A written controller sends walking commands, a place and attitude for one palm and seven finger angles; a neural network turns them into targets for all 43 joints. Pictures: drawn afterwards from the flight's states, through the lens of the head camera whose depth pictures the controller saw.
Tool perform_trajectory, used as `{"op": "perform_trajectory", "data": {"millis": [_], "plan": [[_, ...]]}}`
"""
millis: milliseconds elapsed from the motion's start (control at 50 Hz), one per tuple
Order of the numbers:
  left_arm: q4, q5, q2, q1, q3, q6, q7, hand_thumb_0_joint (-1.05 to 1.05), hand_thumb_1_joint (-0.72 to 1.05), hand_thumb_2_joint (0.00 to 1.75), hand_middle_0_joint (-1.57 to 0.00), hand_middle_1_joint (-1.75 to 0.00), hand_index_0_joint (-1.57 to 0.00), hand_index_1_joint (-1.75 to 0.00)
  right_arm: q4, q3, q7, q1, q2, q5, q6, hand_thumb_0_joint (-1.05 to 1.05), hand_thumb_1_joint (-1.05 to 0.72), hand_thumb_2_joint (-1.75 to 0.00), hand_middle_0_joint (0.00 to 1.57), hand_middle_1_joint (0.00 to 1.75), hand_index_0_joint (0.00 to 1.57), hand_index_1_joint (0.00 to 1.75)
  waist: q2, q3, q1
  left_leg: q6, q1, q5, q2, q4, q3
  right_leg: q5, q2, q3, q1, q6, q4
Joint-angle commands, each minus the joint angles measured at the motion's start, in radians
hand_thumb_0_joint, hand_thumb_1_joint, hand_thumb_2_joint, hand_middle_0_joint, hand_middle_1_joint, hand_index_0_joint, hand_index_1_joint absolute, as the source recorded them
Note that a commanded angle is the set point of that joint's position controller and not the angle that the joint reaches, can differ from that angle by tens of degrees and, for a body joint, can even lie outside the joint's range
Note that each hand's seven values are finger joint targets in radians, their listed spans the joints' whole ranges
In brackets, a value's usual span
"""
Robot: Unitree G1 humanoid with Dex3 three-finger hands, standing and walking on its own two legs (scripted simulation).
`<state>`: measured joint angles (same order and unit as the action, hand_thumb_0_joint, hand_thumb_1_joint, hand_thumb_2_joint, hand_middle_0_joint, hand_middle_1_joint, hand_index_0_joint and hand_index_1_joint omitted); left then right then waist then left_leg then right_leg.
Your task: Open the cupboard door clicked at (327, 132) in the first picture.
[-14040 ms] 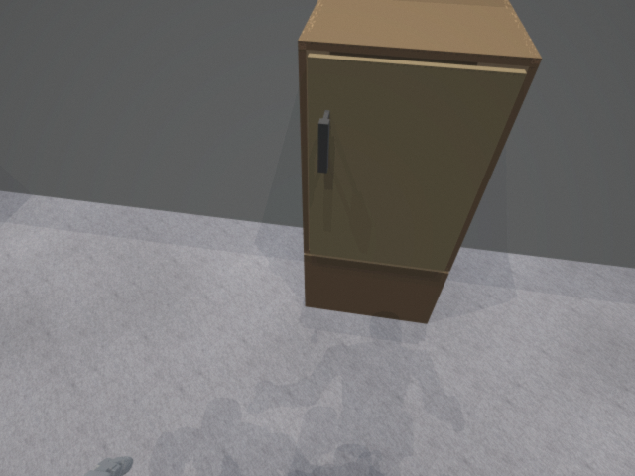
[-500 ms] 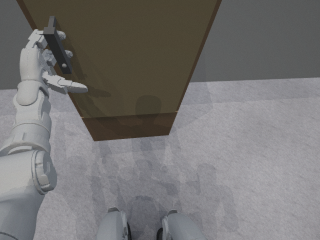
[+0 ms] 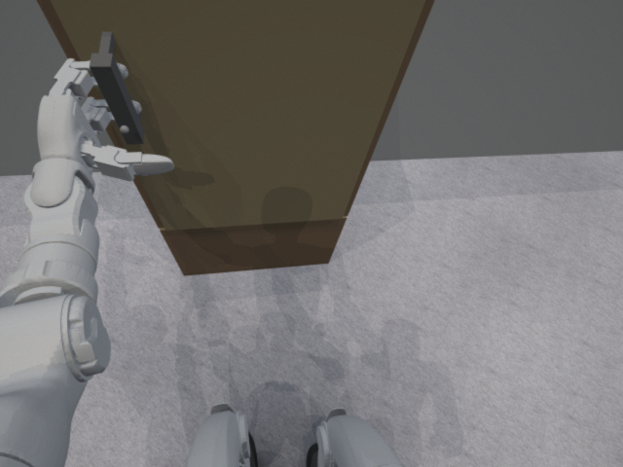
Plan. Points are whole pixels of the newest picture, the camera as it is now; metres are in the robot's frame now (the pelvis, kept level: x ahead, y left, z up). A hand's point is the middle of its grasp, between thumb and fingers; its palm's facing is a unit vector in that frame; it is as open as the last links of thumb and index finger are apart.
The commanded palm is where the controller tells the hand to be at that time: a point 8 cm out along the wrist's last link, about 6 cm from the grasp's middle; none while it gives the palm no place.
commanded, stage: close the thumb around the handle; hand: left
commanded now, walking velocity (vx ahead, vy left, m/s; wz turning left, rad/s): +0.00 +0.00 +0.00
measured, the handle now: (122, 91) +0.57 +0.19 +0.08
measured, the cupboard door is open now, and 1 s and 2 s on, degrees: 0 8 40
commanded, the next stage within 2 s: pull the door open along its arc in 0.52 s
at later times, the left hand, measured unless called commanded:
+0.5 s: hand (121, 133) +0.51 +0.19 +0.07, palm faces +0.03 -1.00 +0.00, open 7.2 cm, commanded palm +0.50 +0.22 +0.07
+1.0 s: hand (131, 170) +0.46 +0.17 +0.07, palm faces +0.03 -1.00 +0.00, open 7.0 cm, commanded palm +0.41 +0.21 +0.07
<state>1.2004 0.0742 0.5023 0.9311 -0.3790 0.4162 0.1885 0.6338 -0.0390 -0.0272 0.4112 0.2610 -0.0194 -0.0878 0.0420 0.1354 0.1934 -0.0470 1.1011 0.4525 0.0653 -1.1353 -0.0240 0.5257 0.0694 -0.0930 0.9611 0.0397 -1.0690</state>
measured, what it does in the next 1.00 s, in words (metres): stands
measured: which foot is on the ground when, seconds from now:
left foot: down 0.00-1.00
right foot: down 0.00-1.00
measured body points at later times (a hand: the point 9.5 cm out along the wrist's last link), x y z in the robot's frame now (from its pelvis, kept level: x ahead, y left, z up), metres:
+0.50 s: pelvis +0.00 +0.01 +0.00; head +0.13 +0.04 +0.43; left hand +0.50 +0.24 +0.08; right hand -0.01 -0.25 -0.11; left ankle +0.04 +0.09 -0.65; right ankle -0.01 -0.10 -0.65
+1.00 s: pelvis +0.01 +0.00 +0.01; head +0.10 +0.02 +0.45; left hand +0.45 +0.23 +0.08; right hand +0.02 -0.26 -0.10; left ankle +0.04 +0.09 -0.65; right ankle -0.01 -0.10 -0.65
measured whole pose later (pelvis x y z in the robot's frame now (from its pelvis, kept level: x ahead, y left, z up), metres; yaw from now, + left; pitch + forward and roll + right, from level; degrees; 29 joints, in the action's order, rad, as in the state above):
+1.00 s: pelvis +0.01 +0.00 +0.01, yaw +0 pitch +20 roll -3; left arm 0.92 0.16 0.35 0.61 -0.30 0.43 0.16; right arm 0.60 -0.02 -0.04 0.41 0.25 0.01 -0.11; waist 0.04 0.16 0.14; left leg -0.05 0.97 0.45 0.06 -1.06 -0.05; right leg 0.52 0.07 -0.06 0.85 0.04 -1.01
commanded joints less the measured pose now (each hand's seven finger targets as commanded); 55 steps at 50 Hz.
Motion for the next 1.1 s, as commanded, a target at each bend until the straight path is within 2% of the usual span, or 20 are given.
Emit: {"op": "perform_trajectory", "data": {"millis": [0,40,160,260,280,300,420,460,480,540,600,620,640,700,840,940,1020,1040,1060,1080], "plan": [[-0.212,0.017,0.189,0.443,0.007,0.068,-0.012,0.00,0.06,0.54,-0.34,-1.26,-0.34,-1.26,-0.037,0.073,0.011,0.172,0.191,0.001,0.016,0.00,-0.90,-0.90,0.20,0.30,0.20,0.30,0.129,0.456,0.014,0.010,-0.560,-0.388,-0.021,0.101,0.114,-0.336,0.013,0.056,-0.019,-0.017,0.140],[-0.211,0.019,0.230,0.440,-0.028,0.075,-0.015,0.00,0.17,0.59,-0.35,-1.27,-0.35,-1.27,-0.035,0.074,0.014,0.179,0.197,0.000,0.016,0.00,-0.90,-0.90,0.20,0.30,0.20,0.30,0.112,0.460,0.007,0.006,-0.547,-0.384,-0.024,0.101,0.113,-0.339,0.013,0.059,-0.037,-0.015,0.138],[-0.194,0.006,0.231,0.448,-0.014,0.083,-0.014,0.00,0.51,0.73,-0.37,-1.31,-0.37,-1.31,-0.036,0.069,0.016,0.167,0.195,0.002,0.015,0.00,-0.90,-0.90,0.20,0.30,0.20,0.30,0.115,0.433,0.010,0.008,-0.525,-0.354,-0.025,0.104,0.113,-0.316,0.010,0.062,-0.026,-0.016,0.139],[-0.213,0.009,0.192,0.430,0.007,0.093,-0.011,0.00,0.79,0.85,-0.39,-1.34,-0.39,-1.34,-0.036,0.075,0.014,0.165,0.196,-0.001,0.016,0.00,-0.90,-0.90,0.20,0.30,0.20,0.30,0.164,0.481,0.001,0.020,-0.617,-0.406,-0.017,0.108,0.134,-0.307,0.010,0.048,0.024,-0.008,0.130],[-0.203,0.013,0.143,0.450,0.046,0.088,-0.008,0.00,0.84,0.88,-0.40,-1.34,-0.40,-1.34,-0.034,0.074,0.012,0.160,0.190,-0.002,0.017,0.00,-0.90,-0.90,0.20,0.30,0.20,0.30,0.156,0.462,0.019,0.017,-0.610,-0.397,-0.017,0.104,0.134,-0.302,0.011,0.046,0.039,-0.011,0.133],[-0.196,0.012,0.163,0.467,0.032,0.086,-0.011,0.00,0.90,0.90,-0.40,-1.35,-0.40,-1.35,-0.027,0.075,0.013,0.162,0.195,-0.002,0.016,0.00,-0.90,-0.90,0.20,0.30,0.20,0.30,0.151,0.440,0.021,0.020,-0.601,-0.369,-0.013,0.106,0.140,-0.278,0.010,0.043,0.054,-0.011,0.135],[-0.171,0.010,0.169,0.494,0.021,0.071,-0.031,0.00,0.90,0.90,-0.40,-1.35,-0.40,-1.35,-0.024,0.077,0.017,0.169,0.200,-0.005,0.018,0.00,-0.90,-0.90,0.20,0.30,0.20,0.30,0.119,0.438,0.030,0.016,-0.578,-0.346,-0.016,0.108,0.146,-0.262,0.008,0.042,0.053,-0.014,0.135],[-0.176,0.005,0.186,0.489,0.007,0.077,-0.038,0.00,0.90,0.90,-0.40,-1.35,-0.40,-1.35,-0.024,0.075,0.017,0.173,0.201,-0.006,0.018,0.00,-0.90,-0.90,0.20,0.30,0.20,0.30,0.139,0.458,0.018,0.019,-0.595,-0.365,-0.015,0.107,0.150,-0.268,0.007,0.041,0.057,-0.010,0.126],[-0.169,0.003,0.124,0.509,0.062,0.073,-0.037,0.00,0.90,0.90,-0.40,-1.35,-0.40,-1.35,-0.025,0.073,0.013,0.165,0.193,-0.006,0.019,0.00,-0.90,-0.90,0.20,0.30,0.20,0.30,0.143,0.435,0.037,0.018,-0.590,-0.343,-0.017,0.109,0.150,-0.253,0.007,0.039,0.077,-0.012,0.130],[-0.167,-0.001,0.163,0.524,0.032,0.080,-0.048,0.00,0.90,0.90,-0.40,-1.35,-0.40,-1.35,-0.020,0.073,0.016,0.174,0.200,-0.009,0.023,0.00,-0.90,-0.90,0.20,0.30,0.20,0.30,0.128,0.431,0.035,0.016,-0.579,-0.318,-0.016,0.111,0.158,-0.235,0.008,0.040,0.077,-0.009,0.129],[-0.187,-0.012,0.123,0.569,0.075,0.086,-0.054,0.00,0.90,0.90,-0.40,-1.35,-0.40,-1.35,-0.017,0.074,0.013,0.165,0.197,-0.012,0.026,0.00,-0.90,-0.90,0.20,0.30,0.20,0.30,0.155,0.435,0.048,0.021,-0.595,-0.298,-0.013,0.110,0.168,-0.220,0.004,0.037,0.112,-0.010,0.122],[-0.173,-0.013,0.192,0.487,0.005,0.085,-0.055,0.00,0.90,0.90,-0.40,-1.35,-0.40,-1.35,-0.021,0.078,0.014,0.169,0.204,-0.012,0.026,0.00,-0.90,-0.90,0.20,0.30,0.20,0.30,0.148,0.460,0.010,0.020,-0.590,-0.309,-0.017,0.111,0.157,-0.226,0.005,0.040,0.073,-0.007,0.127],[-0.178,-0.012,0.242,0.450,-0.030,0.090,-0.051,0.00,0.90,0.90,-0.40,-1.35,-0.40,-1.35,-0.030,0.075,0.015,0.172,0.211,-0.010,0.023,0.00,-0.90,-0.90,0.20,0.30,0.20,0.30,0.148,0.482,-0.002,0.018,-0.598,-0.338,-0.018,0.113,0.153,-0.242,0.007,0.043,0.050,-0.004,0.124],[-0.206,0.008,0.170,0.379,0.016,0.083,-0.028,0.00,0.90,0.90,-0.40,-1.35,-0.40,-1.35,-0.052,0.071,0.011,0.146,0.193,-0.001,0.021,0.00,-0.90,-0.90,0.20,0.30,0.20,0.30,0.131,0.483,-0.016,0.015,-0.575,-0.337,-0.026,0.117,0.126,-0.269,0.009,0.046,-0.007,-0.009,0.138],[-0.342,0.059,0.125,0.146,0.013,0.084,-0.005,0.00,0.90,0.90,-0.40,-1.35,-0.40,-1.35,-0.103,0.080,0.006,0.115,0.179,0.017,0.008,0.00,-0.90,-0.90,0.20,0.30,0.20,0.30,0.084,0.493,-0.072,0.011,-0.560,-0.387,-0.038,0.143,0.083,-0.380,0.013,0.057,-0.153,-0.011,0.150],[-0.540,0.105,-0.005,-0.104,0.080,0.082,-0.013,0.00,0.90,0.90,-0.40,-1.35,-0.40,-1.35,-0.146,0.091,-0.008,0.069,0.159,0.033,0.009,0.00,-0.90,-0.90,0.20,0.30,0.20,0.30,0.047,0.473,-0.112,0.010,-0.581,-0.443,-0.047,0.173,0.055,-0.473,0.012,0.056,-0.244,-0.013,0.172],[-0.664,0.117,-0.099,-0.273,0.152,0.072,-0.038,0.00,0.90,0.90,-0.40,-1.35,-0.40,-1.35,-0.166,0.095,-0.017,0.022,0.148,0.043,0.017,0.00,-0.90,-0.90,0.20,0.30,0.20,0.30,0.024,0.367,-0.118,0.010,-0.573,-0.407,-0.048,0.198,0.042,-0.472,0.008,0.055,-0.241,-0.019,0.195],[-0.717,0.191,-0.123,-0.263,-0.004,0.066,-0.196,0.00,0.90,0.90,-0.40,-1.35,-0.40,-1.35,-0.162,0.094,-0.012,-0.009,0.120,0.028,0.032,0.00,-0.90,-0.90,0.20,0.30,0.20,0.30,0.017,0.354,-0.201,0.018,-0.542,-0.422,-0.050,0.206,0.037,-0.454,0.007,0.040,-0.263,-0.017,0.194],[-0.725,0.156,-0.231,-0.322,0.111,0.056,-0.275,0.00,0.90,0.90,-0.40,-1.35,-0.40,-1.35,-0.167,0.089,-0.020,-0.026,0.110,0.023,0.046,0.00,-0.90,-0.90,0.20,0.30,0.20,0.30,0.019,0.323,-0.160,0.024,-0.547,-0.411,-0.047,0.209,0.037,-0.436,0.007,0.036,-0.234,-0.024,0.190],[-0.734,0.142,-0.269,-0.370,0.130,0.050,-0.325,0.00,0.90,0.90,-0.40,-1.35,-0.40,-1.35,-0.163,0.090,-0.027,-0.027,0.111,0.018,0.052,0.00,-0.90,-0.90,0.20,0.30,0.20,0.30,0.000,0.300,-0.159,0.031,-0.542,-0.403,-0.042,0.209,0.046,-0.415,0.004,0.027,-0.214,-0.023,0.186]]}}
